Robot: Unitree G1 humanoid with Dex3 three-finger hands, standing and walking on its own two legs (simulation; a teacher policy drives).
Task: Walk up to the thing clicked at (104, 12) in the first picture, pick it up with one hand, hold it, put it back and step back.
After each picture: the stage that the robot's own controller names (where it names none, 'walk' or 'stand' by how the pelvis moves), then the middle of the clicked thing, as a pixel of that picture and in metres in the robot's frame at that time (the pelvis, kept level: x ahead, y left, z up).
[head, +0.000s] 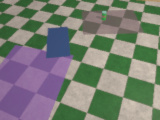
stand; (103, 15) +1.97 -0.26 -0.72
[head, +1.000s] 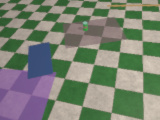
walk; (85, 26) +1.84 +0.12 -0.70
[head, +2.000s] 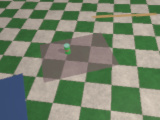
walk; (67, 48) +1.28 +0.28 -0.72
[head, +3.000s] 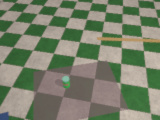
walk; (66, 82) +0.83 +0.22 -0.71
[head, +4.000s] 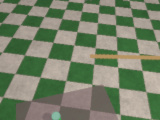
walk; (56, 118) +0.48 +0.19 -0.70
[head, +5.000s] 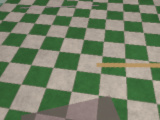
walk; out of the picture +0.40 +0.21 -0.72
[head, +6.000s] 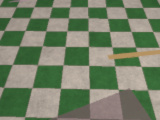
stand; out of the picture +0.32 -0.03 -0.67
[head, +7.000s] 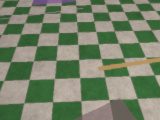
walk; out of the picture +0.31 +0.02 -0.71
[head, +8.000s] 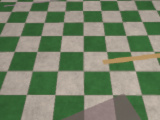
walk; out of the picture +0.27 +0.02 -0.71
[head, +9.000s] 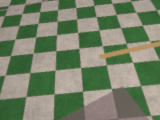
stand; out of the picture +0.28 +0.06 -0.70
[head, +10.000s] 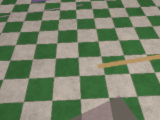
stand; out of the picture +0.30 +0.03 -0.71
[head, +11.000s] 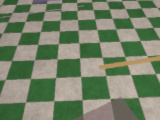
stand; out of the picture +0.30 +0.02 -0.73
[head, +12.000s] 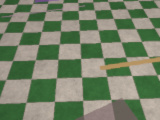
stand; out of the picture +0.29 +0.01 -0.73
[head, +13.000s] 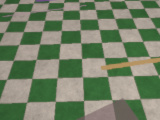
go down; out of the picture +0.29 +0.01 -0.73
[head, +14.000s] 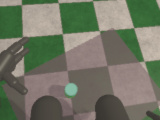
go down; (70, 91) +0.36 +0.03 -0.42
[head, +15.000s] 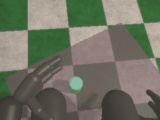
go down; (75, 85) +0.39 +0.05 -0.35
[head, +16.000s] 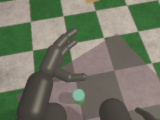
go down; (78, 96) +0.37 +0.03 -0.43
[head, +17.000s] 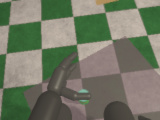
go down; (83, 97) +0.37 +0.02 -0.44
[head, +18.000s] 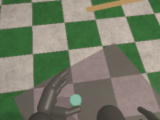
go down; (75, 101) +0.37 +0.02 -0.46
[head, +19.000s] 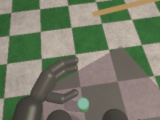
go down; (83, 105) +0.36 +0.02 -0.48
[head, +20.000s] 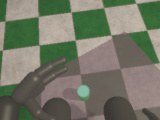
go down; (83, 93) +0.39 +0.02 -0.41
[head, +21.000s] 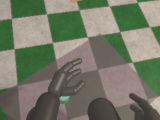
go down; (63, 96) +0.38 +0.03 -0.44
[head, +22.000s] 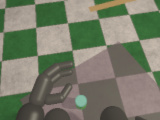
go down; (81, 102) +0.36 +0.02 -0.47
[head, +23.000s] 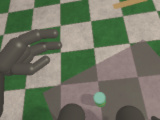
go down; (99, 99) +0.37 +0.01 -0.47
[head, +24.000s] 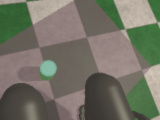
go down; (47, 71) +0.40 +0.07 -0.27
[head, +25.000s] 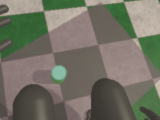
go down; (58, 75) +0.40 +0.06 -0.31
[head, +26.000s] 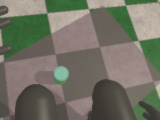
go down; (60, 76) +0.40 +0.06 -0.31
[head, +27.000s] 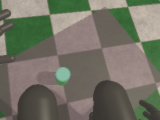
go down; (62, 76) +0.40 +0.06 -0.32
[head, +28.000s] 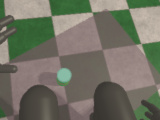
go down; (63, 77) +0.40 +0.06 -0.33
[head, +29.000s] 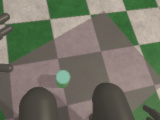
go down; (62, 79) +0.40 +0.06 -0.33
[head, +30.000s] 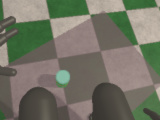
go down; (62, 79) +0.40 +0.06 -0.33
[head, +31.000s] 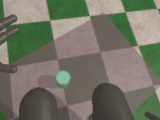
go down; (62, 80) +0.40 +0.05 -0.33
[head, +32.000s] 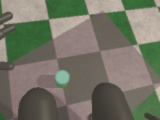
go down; (61, 79) +0.40 +0.05 -0.33
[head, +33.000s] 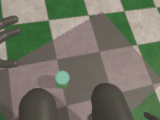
go down; (61, 80) +0.40 +0.05 -0.34
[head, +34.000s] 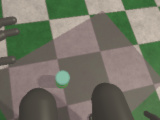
go down; (62, 80) +0.40 +0.05 -0.34
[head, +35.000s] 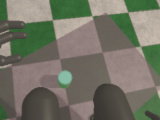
go down; (64, 79) +0.40 +0.05 -0.34
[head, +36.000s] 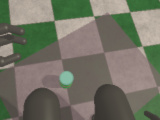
hold; (66, 80) +0.40 +0.05 -0.35
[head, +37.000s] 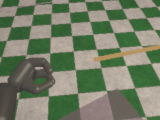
hold; out of the picture +0.31 +0.01 -0.66
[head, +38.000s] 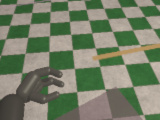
go down; out of the picture +0.32 +0.01 -0.68
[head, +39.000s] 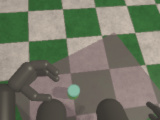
go down; (73, 92) +0.38 +0.03 -0.44
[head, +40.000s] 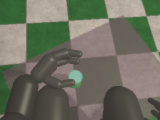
go down; (75, 79) +0.40 +0.06 -0.32
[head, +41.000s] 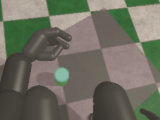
go down; (61, 77) +0.40 +0.07 -0.31
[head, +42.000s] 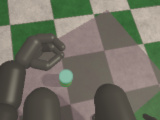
hold; (65, 78) +0.40 +0.06 -0.34
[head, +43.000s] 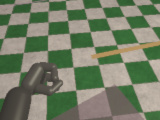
crouch; out of the picture +0.33 +0.01 -0.66
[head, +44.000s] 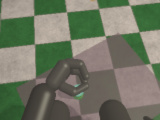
hold; (77, 92) +0.39 +0.04 -0.45
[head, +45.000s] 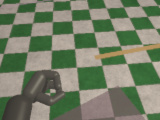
crouch; out of the picture +0.33 +0.00 -0.67
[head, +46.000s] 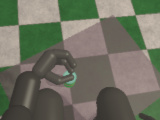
lower; (69, 79) +0.41 +0.05 -0.36
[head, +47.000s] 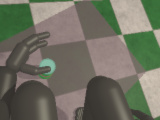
withdraw; (46, 69) +0.42 +0.09 -0.29
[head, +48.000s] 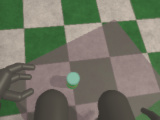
lower; (72, 80) +0.41 +0.05 -0.38
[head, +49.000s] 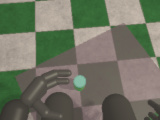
crouch; (79, 83) +0.40 +0.04 -0.42
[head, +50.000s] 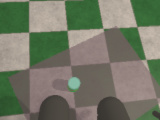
stand; (73, 85) +0.39 +0.04 -0.44
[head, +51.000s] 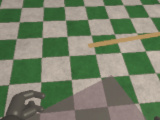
hold; out of the picture +0.34 +0.01 -0.62
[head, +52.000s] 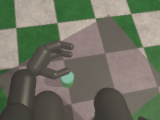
withdraw; (67, 79) +0.42 +0.05 -0.37
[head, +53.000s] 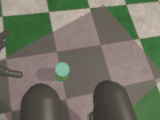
rise; (61, 72) +0.42 +0.07 -0.30
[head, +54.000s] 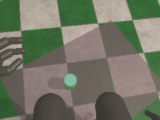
lower; (70, 82) +0.41 +0.05 -0.39
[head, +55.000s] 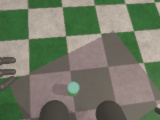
lower; (73, 89) +0.39 +0.03 -0.46
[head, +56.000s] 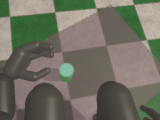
rise; (66, 72) +0.42 +0.06 -0.30
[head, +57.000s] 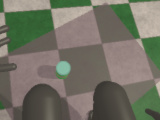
rise; (62, 70) +0.42 +0.05 -0.33
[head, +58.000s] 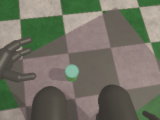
rise; (71, 73) +0.42 +0.05 -0.36
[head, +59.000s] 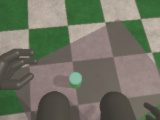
lower; (75, 80) +0.41 +0.05 -0.39
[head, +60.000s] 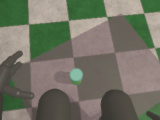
rise; (76, 77) +0.42 +0.05 -0.38
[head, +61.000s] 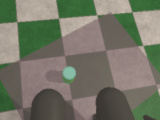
walk; (68, 75) +0.42 +0.05 -0.38
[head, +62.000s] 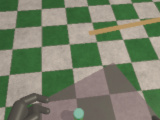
lower; (78, 115) +0.36 +0.01 -0.59
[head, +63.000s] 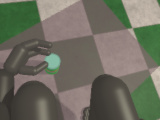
rise; (52, 64) +0.44 +0.08 -0.27
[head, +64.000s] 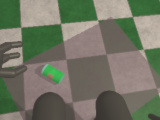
lower; (53, 73) +0.46 +0.14 -0.42
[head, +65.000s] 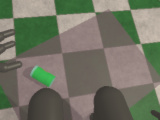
stand; (43, 76) +0.41 +0.16 -0.40
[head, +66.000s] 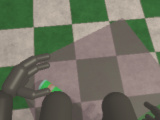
rise; (50, 90) +0.36 +0.19 -0.43
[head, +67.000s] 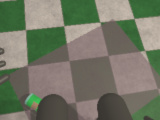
withdraw; (37, 104) +0.29 +0.23 -0.45
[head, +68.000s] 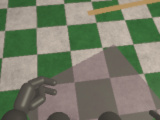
lower; out of the picture +0.20 +0.27 -0.54
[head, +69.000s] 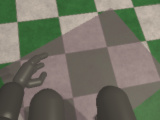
walk; out of the picture +0.16 +0.34 -0.38
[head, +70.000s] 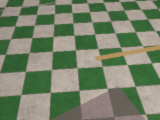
stand; out of the picture +0.03 +0.37 -0.68
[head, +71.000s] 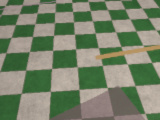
stand; out of the picture -0.04 +0.43 -0.69
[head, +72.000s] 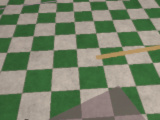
stand; out of the picture -0.11 +0.48 -0.69
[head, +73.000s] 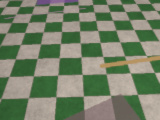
stand; out of the picture -0.16 +0.52 -0.75
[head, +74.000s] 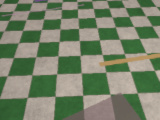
stand; out of the picture -0.24 +0.57 -0.75
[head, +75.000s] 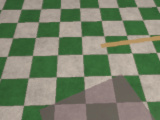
walk; out of the picture -0.25 +0.60 -0.73
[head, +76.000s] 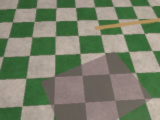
walk; out of the picture -0.07 +0.62 -0.73
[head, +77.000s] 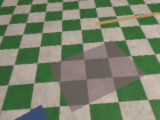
stand; out of the picture +0.18 +0.73 -0.73
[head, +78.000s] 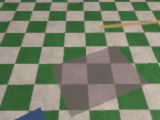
stand; out of the picture +0.12 +0.74 -0.74
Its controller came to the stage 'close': yes
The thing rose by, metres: 0.01
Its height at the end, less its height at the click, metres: -0.02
